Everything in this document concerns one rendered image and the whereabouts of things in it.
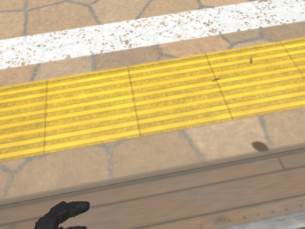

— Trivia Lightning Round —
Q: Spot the robot left hand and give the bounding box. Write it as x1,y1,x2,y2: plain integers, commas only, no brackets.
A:
34,201,90,229

